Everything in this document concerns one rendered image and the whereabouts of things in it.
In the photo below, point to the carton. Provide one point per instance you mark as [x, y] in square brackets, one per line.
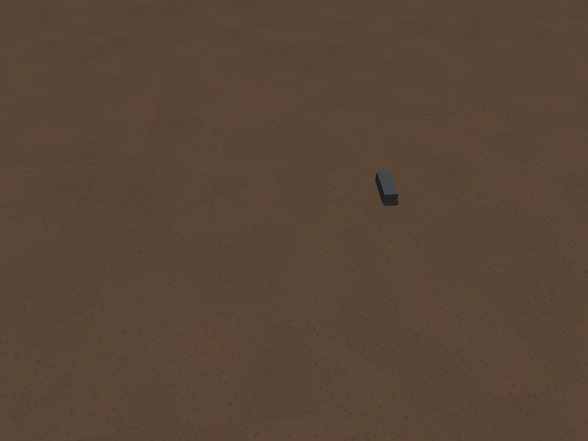
[386, 186]

